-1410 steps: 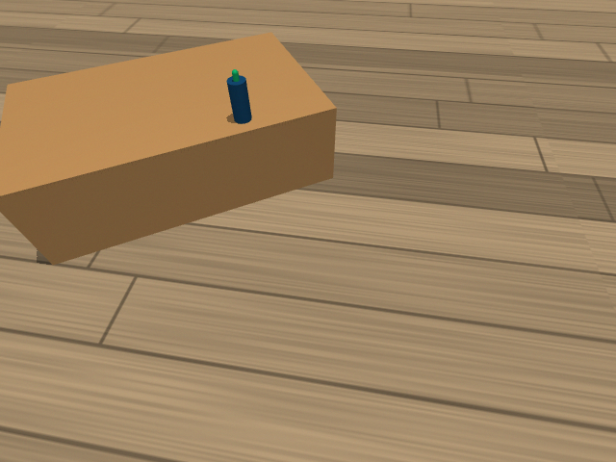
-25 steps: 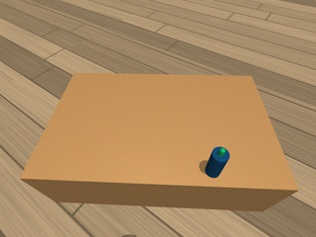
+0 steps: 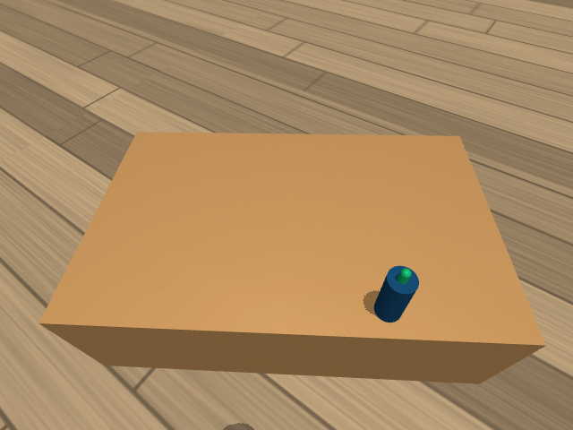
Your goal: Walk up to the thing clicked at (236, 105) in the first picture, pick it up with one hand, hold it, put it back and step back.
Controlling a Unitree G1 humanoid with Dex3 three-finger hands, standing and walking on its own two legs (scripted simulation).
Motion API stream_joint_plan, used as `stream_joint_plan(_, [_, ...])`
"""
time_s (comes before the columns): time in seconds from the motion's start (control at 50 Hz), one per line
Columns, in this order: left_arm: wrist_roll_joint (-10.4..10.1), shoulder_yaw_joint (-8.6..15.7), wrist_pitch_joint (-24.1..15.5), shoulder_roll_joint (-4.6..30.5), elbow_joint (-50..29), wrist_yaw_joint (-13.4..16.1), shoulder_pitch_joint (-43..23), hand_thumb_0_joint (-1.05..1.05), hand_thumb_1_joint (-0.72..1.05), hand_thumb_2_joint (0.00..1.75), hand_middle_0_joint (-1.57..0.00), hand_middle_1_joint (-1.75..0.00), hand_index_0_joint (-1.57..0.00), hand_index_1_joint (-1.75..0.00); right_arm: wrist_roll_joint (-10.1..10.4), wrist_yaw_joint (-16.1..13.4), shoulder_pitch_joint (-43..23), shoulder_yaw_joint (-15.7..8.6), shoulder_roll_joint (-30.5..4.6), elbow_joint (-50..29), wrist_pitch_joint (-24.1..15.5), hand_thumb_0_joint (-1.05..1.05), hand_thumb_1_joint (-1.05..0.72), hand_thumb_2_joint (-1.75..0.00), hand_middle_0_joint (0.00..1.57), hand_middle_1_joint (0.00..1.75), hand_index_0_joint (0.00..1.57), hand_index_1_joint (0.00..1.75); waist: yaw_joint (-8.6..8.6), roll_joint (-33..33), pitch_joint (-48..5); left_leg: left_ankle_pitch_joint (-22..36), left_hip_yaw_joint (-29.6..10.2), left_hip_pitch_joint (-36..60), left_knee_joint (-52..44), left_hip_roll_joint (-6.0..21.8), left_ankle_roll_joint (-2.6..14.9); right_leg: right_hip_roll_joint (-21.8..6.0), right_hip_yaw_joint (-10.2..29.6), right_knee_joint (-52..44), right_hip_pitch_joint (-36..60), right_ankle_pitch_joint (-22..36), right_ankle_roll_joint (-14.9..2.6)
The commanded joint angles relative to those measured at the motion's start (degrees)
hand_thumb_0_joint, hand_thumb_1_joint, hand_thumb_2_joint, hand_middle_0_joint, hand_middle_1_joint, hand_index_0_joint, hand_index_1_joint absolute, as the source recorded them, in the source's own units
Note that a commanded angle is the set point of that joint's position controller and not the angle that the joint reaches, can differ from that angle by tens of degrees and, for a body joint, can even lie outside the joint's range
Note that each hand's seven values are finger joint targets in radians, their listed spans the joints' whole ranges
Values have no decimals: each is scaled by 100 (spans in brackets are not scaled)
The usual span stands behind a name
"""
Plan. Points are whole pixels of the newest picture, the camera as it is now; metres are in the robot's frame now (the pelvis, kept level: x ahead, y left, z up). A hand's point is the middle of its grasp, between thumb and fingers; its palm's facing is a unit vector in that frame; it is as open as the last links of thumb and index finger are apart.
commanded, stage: stand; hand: right
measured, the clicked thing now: (396, 292) +0.43 -0.23 -0.29
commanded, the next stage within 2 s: step back in 0.30 s
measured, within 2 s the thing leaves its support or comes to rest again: neither
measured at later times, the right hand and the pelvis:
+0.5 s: hand out of the picture +0.05 -0.25 -0.17, palm faces -0.03 +0.93 -0.37, open 7.4 cm; pelvis -0.04 +0.02 -0.01, yaw +0 degrees
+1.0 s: hand out of the picture -0.04 -0.20 -0.16, palm faces +0.05 +0.92 -0.40, open 7.4 cm; pelvis -0.12 +0.07 -0.02, yaw -5 degrees
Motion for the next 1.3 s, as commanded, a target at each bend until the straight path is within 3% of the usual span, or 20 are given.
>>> stream_joint_plan(0.0, [-6, 206, -138, 1239, -359, 101, -251, 0, 90, 90, -20, -30, -20, -30, -3, -97, -116, -220, -1228, -291, -113, 0, -90, -90, 20, 30, 20, 30, -37, -94, -369, 1030, -229, -438, -280, 503, 300, -634, 516, -248, 441, 1092, -156])
stream_joint_plan(0.26, [-5, 202, -154, 1239, -360, 97, -209, 0, 90, 90, -20, -30, -20, -30, 2, -84, -119, -219, -1196, -301, -112, 0, -90, -90, 20, 30, 20, 30, -1, -98, -385, 1026, -226, -477, -299, 499, 288, -635, 520, -247, 527, 1126, -164])
stream_joint_plan(0.28, [-71, 503, -88, 1551, -521, 125, -207, 0, 90, 90, -20, -30, -20, -30, 13, -60, -352, -317, -1423, -424, 0, 0, -90, -90, 20, 30, 20, 30, 90, -189, 302, 1686, -204, -1000, 402, 323, 478, -590, 627, 150, 150, 1983, -202])
stream_joint_plan(0.34, [-96, 599, -39, 1652, -715, 171, -16, 0, 90, 90, -20, -30, -20, -30, 109, -64, -56, -320, -1182, -611, 73, 0, -90, -90, 20, 30, 20, 30, 30, -568, -344, 1335, 177, -957, 1589, -69, 419, -1092, 1001, 125, 333, 2816, -780])
stream_joint_plan(0.36, [-77, 650, -19, 1728, -829, 177, -52, 0, 90, 90, -20, -30, -20, -30, 110, -57, -7, -335, -1137, -691, 123, 0, -90, -90, 20, 30, 20, 30, 37, -820, -514, 664, 248, -1114, 2142, -310, 400, -1420, 1319, 10, 339, 2802, -1082])
stream_joint_plan(0.38, [-21, 657, -7, 1717, -988, 190, -243, 0, 90, 90, -20, -30, -20, -30, 93, -50, 60, -385, -1126, -745, 189, 0, -90, -90, 20, 30, 20, 30, 12, -1109, -614, -1156, 167, -1338, 2911, -493, 441, -1811, 1661, -90, 267, 2685, -1401])
stream_joint_plan(0.42, [113, 668, 11, 1699, -1257, 210, -499, 0, 90, 90, -20, -30, -20, -30, 70, -18, 290, -463, -1205, -844, 277, 0, -90, -90, 20, 30, 20, 30, -97, -1004, -632, -1825, -282, -1312, 3691, -298, 537, -1962, 1645, 17, -359, 2166, -1567])
stream_joint_plan(0.5, [171, 619, 83, 1603, -1666, 230, -1008, 0, 90, 90, -20, -30, -20, -30, 114, -2, 768, -562, -1279, -978, 283, 0, -90, -90, 20, 30, 20, 30, -319, -1202, -849, -1323, -262, -1357, 3034, -141, 564, -1599, 1189, 577, -440, 1816, -1138])
stream_joint_plan(0.56, [34, 531, 239, 1439, -1819, 202, -899, 0, 90, 90, -20, -30, -20, -30, -62, -54, 912, -639, -1241, -991, 168, 0, -90, -90, 20, 30, 20, 30, -376, -568, -598, 635, -195, -1075, 566, -19, 376, -970, 809, 1762, -561, 949, -590])
stream_joint_plan(0.6, [-48, 485, 342, 977, -1843, 248, -575, 0, 90, 90, -20, -30, -20, -30, -236, -82, 481, -807, -2017, -1194, 103, 0, -90, -90, 20, 30, 20, 30, -91, 1143, -368, 3324, -2196, -533, 161, 1233, 675, 786, 856, 3442, -2147, -2539, -220])
stream_joint_plan(0.64, [15, 553, 369, 1213, -1711, 346, -381, 0, 90, 90, -20, -30, -20, -30, -143, -101, 166, -812, -2228, -1406, 91, 0, -90, -90, 20, 30, 20, 30, -185, 1157, -498, 3034, -2639, -1154, 149, 1868, 1438, 832, 1436, 4551, -1890, -2853, -156])
stream_joint_plan(0.72, [-56, 563, 351, 1277, -1650, 283, 38, 0, 90, 90, -20, -30, -20, -30, -154, -224, -308, -645, -1481, -1574, 45, 0, -90, -90, 20, 30, 20, 30, 230, 758, -438, 3462, -942, -101, 831, 876, 1023, 785, 1486, 4985, -2464, -1601, -163])
stream_joint_plan(0.88, [43, 570, 237, 1164, -1992, 215, -187, 0, 90, 90, -20, -30, -20, -30, -40, -282, 500, -713, -1496, -1650, 86, 0, -90, -90, 20, 30, 20, 30, -347, 597, -572, 3567, -1033, 672, 1069, 1183, 1414, 478, 887, 2904, -1936, -1815, 73])
stream_joint_plan(0.98, [110, 615, 183, 1108, -1775, 151, 545, 0, 90, 90, -20, -30, -20, -30, 7, -212, -36, -697, -1634, -1869, 128, 0, -90, -90, 20, 30, 20, 30, -27, 620, -799, 2430, -955, -385, 1303, 1157, 1331, 297, 401, 1236, -491, -967, -198])
stream_joint_plan(1.02, [162, 658, 129, 1236, -1711, 153, 771, 0, 90, 90, -20, -30, -20, -30, 62, -173, -200, -651, -1486, -1924, 142, 0, -90, -90, 20, 30, 20, 30, 103, 130, -904, 1537, -708, -1076, 1663, 819, 966, -17, 821, 603, 184, 337, -416])
stream_joint_plan(1.04, [190, 742, 106, 1551, -1809, 152, 686, 0, 90, 90, -20, -30, -20, -30, 126, -166, -283, -597, -1339, -1992, 139, 0, -90, -90, 20, 30, 20, 30, 98, -608, -774, 651, -463, -1794, 2209, 263, 656, -682, 1814, 496, 277, 921, -773])
stream_joint_plan(1.06, [99, 800, 123, 1886, -1908, 118, 427, 0, 90, 90, -20, -30, -20, -30, 134, -179, -379, -552, -1152, -2011, 158, 0, -90, -90, 20, 30, 20, 30, 178, -1484, -314, -1042, 39, -2065, 3126, -720, 345, -1537, 2770, -11, -341, 1162, -1549])
stream_joint_plan(1.08, [167, 818, 91, 2028, -2134, 135, 98, 0, 90, 90, -20, -30, -20, -30, 90, -229, -287, -599, -1219, -1928, 200, 0, -90, -90, 20, 30, 20, 30, 239, -1737, -80, -2306, -344, -2051, 4455, -755, 266, -2165, 3444, -199, -953, 1477, -2061])
stream_joint_plan(1.16, [104, 717, 93, 1425, -2360, 195, -217, 0, 90, 90, -20, -30, -20, -30, 132, -196, 185, -529, -1270, -1700, 149, 0, -90, -90, 20, 30, 20, 30, -58, -820, -183, -1585, -711, -2335, 5004, -966, 262, -1085, 1694, 355, -490, 2323, -1347])
stream_joint_plan(1.28, [196, 696, 177, 1302, -2481, 233, 314, 0, 90, 90, -20, -30, -20, -30, 62, -251, 248, -475, -1170, -1884, 42, 0, -90, -90, 20, 30, 20, 30, 294, -1030, -743, -1652, -208, -2636, 3011, -546, 100, -1118, 1476, 944, 1213, 2848, -1331])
